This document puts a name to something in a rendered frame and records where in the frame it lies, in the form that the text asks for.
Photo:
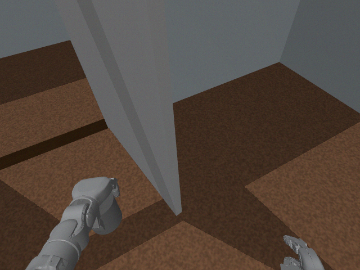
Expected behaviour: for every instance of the right robot hand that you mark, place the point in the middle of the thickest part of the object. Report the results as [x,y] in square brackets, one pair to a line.
[308,259]

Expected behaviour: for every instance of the left robot hand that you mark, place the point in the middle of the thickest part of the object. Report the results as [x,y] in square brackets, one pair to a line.
[98,188]

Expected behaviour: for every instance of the can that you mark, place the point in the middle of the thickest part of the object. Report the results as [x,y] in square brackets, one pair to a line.
[110,214]

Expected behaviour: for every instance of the left robot arm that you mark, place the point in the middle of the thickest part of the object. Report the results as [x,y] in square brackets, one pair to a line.
[69,238]

